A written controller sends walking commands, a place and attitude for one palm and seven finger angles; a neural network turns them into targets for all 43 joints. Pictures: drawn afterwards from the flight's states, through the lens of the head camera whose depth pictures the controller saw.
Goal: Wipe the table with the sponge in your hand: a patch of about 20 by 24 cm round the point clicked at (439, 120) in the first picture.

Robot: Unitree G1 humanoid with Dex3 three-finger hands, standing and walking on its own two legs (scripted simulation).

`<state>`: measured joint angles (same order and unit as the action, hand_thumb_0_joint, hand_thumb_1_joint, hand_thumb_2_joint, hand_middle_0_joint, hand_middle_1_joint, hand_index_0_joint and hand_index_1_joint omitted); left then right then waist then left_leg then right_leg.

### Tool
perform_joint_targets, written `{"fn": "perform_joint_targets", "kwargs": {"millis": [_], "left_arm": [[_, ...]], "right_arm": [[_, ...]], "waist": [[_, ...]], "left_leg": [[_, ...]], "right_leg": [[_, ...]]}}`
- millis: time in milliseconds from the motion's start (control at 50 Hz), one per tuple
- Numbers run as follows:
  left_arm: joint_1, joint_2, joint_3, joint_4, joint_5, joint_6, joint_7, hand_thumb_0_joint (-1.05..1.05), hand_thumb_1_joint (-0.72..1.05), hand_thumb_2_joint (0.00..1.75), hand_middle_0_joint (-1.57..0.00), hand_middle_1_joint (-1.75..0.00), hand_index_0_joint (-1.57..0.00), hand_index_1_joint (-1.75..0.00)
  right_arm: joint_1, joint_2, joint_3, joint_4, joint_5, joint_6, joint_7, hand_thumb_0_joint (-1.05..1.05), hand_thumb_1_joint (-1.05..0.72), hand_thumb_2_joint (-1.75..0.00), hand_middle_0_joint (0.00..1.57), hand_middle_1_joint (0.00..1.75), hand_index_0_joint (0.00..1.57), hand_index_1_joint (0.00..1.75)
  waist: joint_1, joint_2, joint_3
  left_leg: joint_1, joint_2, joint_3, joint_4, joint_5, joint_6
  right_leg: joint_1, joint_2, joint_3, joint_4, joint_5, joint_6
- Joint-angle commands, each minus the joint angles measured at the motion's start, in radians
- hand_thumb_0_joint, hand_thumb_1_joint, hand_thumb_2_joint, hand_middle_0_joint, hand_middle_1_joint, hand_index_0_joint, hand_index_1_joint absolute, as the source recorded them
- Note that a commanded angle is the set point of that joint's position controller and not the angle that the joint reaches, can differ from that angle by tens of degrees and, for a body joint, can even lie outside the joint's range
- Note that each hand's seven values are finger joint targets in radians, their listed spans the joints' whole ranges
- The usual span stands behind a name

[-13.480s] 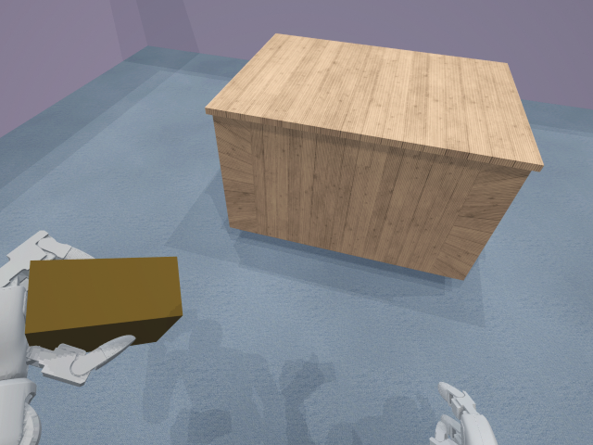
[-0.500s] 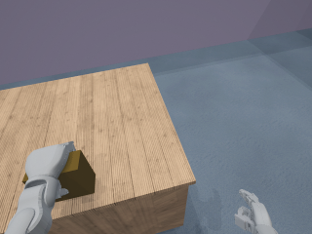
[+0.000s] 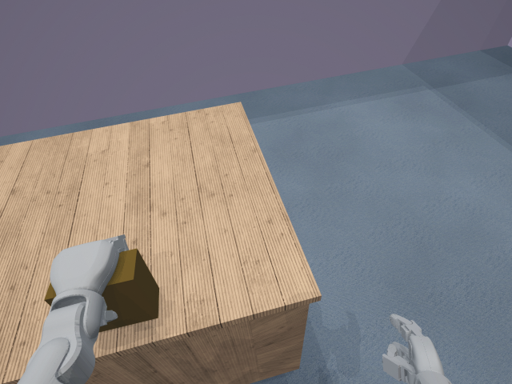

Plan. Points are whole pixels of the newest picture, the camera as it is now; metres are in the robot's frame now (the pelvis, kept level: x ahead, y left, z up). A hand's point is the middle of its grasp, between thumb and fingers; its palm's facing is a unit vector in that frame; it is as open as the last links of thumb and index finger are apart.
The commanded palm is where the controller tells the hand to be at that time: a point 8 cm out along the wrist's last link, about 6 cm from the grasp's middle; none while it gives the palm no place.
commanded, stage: move the sponge above the wiping area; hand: left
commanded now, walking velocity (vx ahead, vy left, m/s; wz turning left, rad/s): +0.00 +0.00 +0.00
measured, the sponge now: (114, 299) +0.23 +0.29 -0.02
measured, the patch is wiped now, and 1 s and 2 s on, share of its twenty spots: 0.00 0.00 0.00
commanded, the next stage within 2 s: lower the sponge onto the table in 0.52 s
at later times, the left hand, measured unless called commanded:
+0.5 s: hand (99, 281) +0.24 +0.30 +0.03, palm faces -0.07 -0.06 -1.00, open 10.0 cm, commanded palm +0.22 +0.30 +0.09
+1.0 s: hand (103, 280) +0.24 +0.29 +0.03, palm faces -0.06 -0.06 -1.00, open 10.0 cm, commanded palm +0.22 +0.29 +0.09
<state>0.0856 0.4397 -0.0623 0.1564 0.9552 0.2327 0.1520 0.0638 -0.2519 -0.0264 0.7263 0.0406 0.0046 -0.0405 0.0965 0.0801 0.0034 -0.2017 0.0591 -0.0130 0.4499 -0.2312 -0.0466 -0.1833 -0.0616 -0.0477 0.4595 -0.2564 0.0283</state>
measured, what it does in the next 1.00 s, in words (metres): stands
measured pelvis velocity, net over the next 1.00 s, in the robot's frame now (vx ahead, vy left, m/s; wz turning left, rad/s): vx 0.00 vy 0.00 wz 0.00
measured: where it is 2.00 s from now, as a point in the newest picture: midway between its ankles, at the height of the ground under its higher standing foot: outside the picture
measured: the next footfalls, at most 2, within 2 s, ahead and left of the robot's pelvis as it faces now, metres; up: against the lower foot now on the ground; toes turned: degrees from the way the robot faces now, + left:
none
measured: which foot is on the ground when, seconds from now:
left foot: down 0.00-1.00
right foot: down 0.00-1.00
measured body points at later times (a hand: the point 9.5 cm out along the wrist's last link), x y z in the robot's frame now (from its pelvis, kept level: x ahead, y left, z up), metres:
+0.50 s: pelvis +0.00 +0.00 +0.00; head +0.00 -0.03 +0.45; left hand +0.24 +0.30 +0.09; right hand +0.22 -0.23 -0.10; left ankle +0.01 +0.16 -0.74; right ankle -0.01 -0.14 -0.74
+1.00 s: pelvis +0.00 +0.00 +0.00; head +0.00 -0.03 +0.45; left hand +0.24 +0.29 +0.09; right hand +0.22 -0.22 -0.10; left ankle +0.01 +0.16 -0.74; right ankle -0.01 -0.14 -0.74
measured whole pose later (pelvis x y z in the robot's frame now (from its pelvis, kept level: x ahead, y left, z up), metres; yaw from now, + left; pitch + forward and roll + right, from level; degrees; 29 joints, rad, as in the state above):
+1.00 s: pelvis +0.00 +0.00 +0.00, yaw +0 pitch -1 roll +0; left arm 0.09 0.44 -0.06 0.14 0.96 0.21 0.16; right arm 0.06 -0.25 -0.03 0.73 0.04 0.00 -0.04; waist 0.10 0.08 0.00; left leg -0.20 0.06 -0.01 0.45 -0.24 -0.05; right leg -0.18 -0.06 -0.05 0.45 -0.26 0.03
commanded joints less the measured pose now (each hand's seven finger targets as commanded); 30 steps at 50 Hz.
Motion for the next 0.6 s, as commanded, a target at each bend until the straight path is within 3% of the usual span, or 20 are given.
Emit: {"fn": "perform_joint_targets", "kwargs": {"millis": [0,20,100,120,140,180,200,220,240,280,300,320,380,400,420,440,480,500,520,580], "left_arm": [[-0.220,0.253,0.165,-0.199,0.027,-0.019,0.050,0.00,0.10,1.30,-1.20,-1.60,-1.20,-1.60],[-0.234,0.189,0.104,-0.227,0.025,-0.028,0.046,0.00,0.10,1.30,-1.20,-1.60,-1.20,-1.60],[-0.218,0.245,0.158,-0.219,0.028,-0.026,0.059,0.00,0.10,1.30,-1.20,-1.60,-1.20,-1.60],[-0.224,0.207,0.127,-0.227,0.022,-0.026,0.059,0.00,0.10,1.30,-1.20,-1.60,-1.20,-1.60],[-0.215,0.238,0.155,-0.205,0.027,-0.023,0.062,0.00,0.10,1.30,-1.20,-1.60,-1.20,-1.60],[-0.224,0.220,0.135,-0.187,0.025,-0.013,0.061,0.00,0.10,1.30,-1.20,-1.60,-1.20,-1.60],[-0.233,0.265,0.179,-0.192,0.022,-0.006,0.063,0.00,0.10,1.30,-1.20,-1.60,-1.20,-1.60],[-0.258,0.218,0.129,-0.206,0.022,-0.006,0.059,0.00,0.10,1.30,-1.20,-1.60,-1.20,-1.60],[-0.259,0.224,0.130,-0.190,0.021,-0.007,0.058,0.00,0.10,1.30,-1.20,-1.60,-1.20,-1.60],[-0.249,0.241,0.147,-0.181,0.024,-0.011,0.056,0.00,0.10,1.30,-1.20,-1.60,-1.20,-1.60],[-0.225,0.283,0.191,-0.196,0.021,-0.008,0.055,0.00,0.10,1.30,-1.20,-1.60,-1.20,-1.60],[-0.239,0.224,0.134,-0.214,0.019,-0.013,0.049,0.00,0.10,1.30,-1.20,-1.60,-1.20,-1.60],[-0.188,0.223,0.139,-0.180,0.013,-0.015,0.037,0.00,0.10,1.30,-1.20,-1.60,-1.20,-1.60],[-0.185,0.248,0.166,-0.187,0.008,-0.012,0.035,0.00,0.10,1.30,-1.20,-1.60,-1.20,-1.60],[-0.219,0.209,0.125,-0.204,0.005,-0.019,0.029,0.00,0.10,1.30,-1.20,-1.60,-1.20,-1.60],[-0.206,0.243,0.155,-0.184,0.009,-0.023,0.030,0.00,0.10,1.30,-1.20,-1.60,-1.20,-1.60],[-0.211,0.231,0.144,-0.210,0.015,-0.035,0.033,0.00,0.10,1.30,-1.20,-1.60,-1.20,-1.60],[-0.197,0.279,0.193,-0.219,0.014,-0.035,0.037,0.00,0.10,1.30,-1.20,-1.60,-1.20,-1.60],[-0.225,0.228,0.144,-0.240,0.014,-0.043,0.037,0.00,0.10,1.30,-1.20,-1.60,-1.20,-1.60],[-0.182,0.232,0.157,-0.225,0.017,-0.048,0.047,0.00,0.10,1.30,-1.20,-1.60,-1.20,-1.60]], "right_arm": [[-0.162,-0.122,-0.043,-0.151,-0.007,-0.056,-0.011,0.00,-0.90,-0.90,0.20,0.30,0.20,0.30],[-0.155,-0.115,-0.041,-0.165,-0.007,-0.060,-0.009,0.00,-0.90,-0.90,0.20,0.30,0.20,0.30],[-0.161,-0.123,-0.045,-0.155,-0.009,-0.058,-0.008,0.00,-0.90,-0.90,0.20,0.30,0.20,0.30],[-0.152,-0.117,-0.045,-0.162,-0.007,-0.060,-0.008,0.00,-0.90,-0.90,0.20,0.30,0.20,0.30],[-0.154,-0.122,-0.046,-0.155,-0.006,-0.060,-0.008,0.00,-0.90,-0.90,0.20,0.30,0.20,0.30],[-0.160,-0.120,-0.044,-0.151,-0.003,-0.056,-0.008,0.00,-0.90,-0.90,0.20,0.30,0.20,0.30],[-0.169,-0.123,-0.040,-0.146,-0.002,-0.052,-0.011,0.00,-0.90,-0.90,0.20,0.30,0.20,0.30],[-0.169,-0.118,-0.038,-0.156,-0.001,-0.055,-0.011,0.00,-0.90,-0.90,0.20,0.30,0.20,0.30],[-0.170,-0.118,-0.038,-0.155,0.000,-0.060,-0.013,0.00,-0.90,-0.90,0.20,0.30,0.20,0.30],[-0.162,-0.123,-0.044,-0.150,-0.005,-0.060,-0.014,0.00,-0.90,-0.90,0.20,0.30,0.20,0.30],[-0.170,-0.125,-0.041,-0.150,-0.005,-0.057,-0.015,0.00,-0.90,-0.90,0.20,0.30,0.20,0.30],[-0.167,-0.118,-0.039,-0.159,-0.003,-0.058,-0.014,0.00,-0.90,-0.90,0.20,0.30,0.20,0.30],[-0.160,-0.123,-0.043,-0.156,-0.005,-0.057,-0.009,0.00,-0.90,-0.90,0.20,0.30,0.20,0.30],[-0.167,-0.126,-0.039,-0.154,-0.003,-0.053,-0.010,0.00,-0.90,-0.90,0.20,0.30,0.20,0.30],[-0.158,-0.121,-0.038,-0.163,-0.003,-0.056,-0.010,0.00,-0.90,-0.90,0.20,0.30,0.20,0.30],[-0.157,-0.125,-0.042,-0.158,-0.003,-0.058,-0.010,0.00,-0.90,-0.90,0.20,0.30,0.20,0.30],[-0.154,-0.125,-0.046,-0.160,-0.007,-0.059,-0.010,0.00,-0.90,-0.90,0.20,0.30,0.20,0.30],[-0.157,-0.126,-0.044,-0.156,-0.008,-0.056,-0.012,0.00,-0.90,-0.90,0.20,0.30,0.20,0.30],[-0.153,-0.121,-0.043,-0.165,-0.008,-0.059,-0.012,0.00,-0.90,-0.90,0.20,0.30,0.20,0.30],[-0.150,-0.122,-0.050,-0.159,-0.009,-0.060,-0.008,0.00,-0.90,-0.90,0.20,0.30,0.20,0.30]], "waist": [[0.010,-0.007,-0.192],[0.000,-0.017,-0.215],[0.012,-0.008,-0.202],[0.003,-0.026,-0.214],[0.008,-0.036,-0.207],[0.005,-0.038,-0.186],[0.009,-0.022,-0.172],[0.001,-0.027,-0.189],[0.002,-0.034,-0.183],[0.008,-0.031,-0.206],[0.016,-0.005,-0.203],[0.005,-0.003,-0.210],[0.009,-0.045,-0.187],[0.009,-0.028,-0.167],[-0.002,-0.039,-0.187],[0.003,-0.057,-0.175],[0.005,-0.033,-0.201],[0.012,-0.018,-0.197],[0.000,-0.024,-0.210],[0.009,-0.028,-0.204]], "left_leg": [[0.072,-0.089,0.037,-0.042,0.209,0.081],[0.070,-0.089,0.037,-0.038,0.216,0.083],[0.074,-0.086,0.034,-0.040,0.226,0.080],[0.071,-0.087,0.040,-0.036,0.224,0.085],[0.063,-0.087,0.037,-0.035,0.228,0.083],[0.060,-0.086,0.039,-0.040,0.211,0.082],[0.064,-0.088,0.034,-0.048,0.194,0.080],[0.061,-0.090,0.037,-0.048,0.190,0.083],[0.063,-0.089,0.038,-0.046,0.189,0.084],[0.070,-0.089,0.037,-0.042,0.209,0.085],[0.076,-0.091,0.033,-0.046,0.214,0.082],[0.075,-0.091,0.041,-0.041,0.221,0.085],[0.062,-0.088,0.037,-0.040,0.229,0.085],[0.061,-0.088,0.033,-0.048,0.208,0.082],[0.062,-0.088,0.040,-0.046,0.206,0.086],[0.054,-0.089,0.036,-0.042,0.204,0.086],[0.072,-0.087,0.040,-0.036,0.227,0.086],[0.074,-0.089,0.033,-0.041,0.224,0.084],[0.076,-0.089,0.041,-0.035,0.231,0.087],[0.076,-0.085,0.038,-0.030,0.251,0.085]], "right_leg": [[0.039,0.079,-0.004,-0.062,0.178,-0.080],[0.044,0.075,-0.026,-0.050,0.191,-0.075],[0.044,0.077,-0.006,-0.056,0.200,-0.080],[0.051,0.073,-0.023,-0.051,0.206,-0.075],[0.051,0.072,-0.019,-0.052,0.209,-0.075],[0.041,0.069,-0.020,-0.061,0.192,-0.073],[0.039,0.077,-0.004,-0.070,0.163,-0.079],[0.042,0.073,-0.024,-0.063,0.162,-0.074],[0.037,0.071,-0.021,-0.067,0.160,-0.073],[0.052,0.069,-0.020,-0.060,0.190,-0.074],[0.062,0.076,-0.006,-0.065,0.187,-0.079],[0.062,0.071,-0.022,-0.059,0.201,-0.075],[0.059,0.069,-0.019,-0.062,0.223,-0.072],[0.053,0.075,-0.008,-0.071,0.191,-0.076],[0.054,0.071,-0.024,-0.064,0.196,-0.071],[0.049,0.072,-0.019,-0.068,0.191,-0.071],[0.053,0.068,-0.017,-0.061,0.220,-0.072],[0.058,0.077,-0.004,-0.065,0.203,-0.078],[0.057,0.071,-0.020,-0.059,0.221,-0.073],[0.057,0.068,-0.017,-0.058,0.244,-0.073]]}}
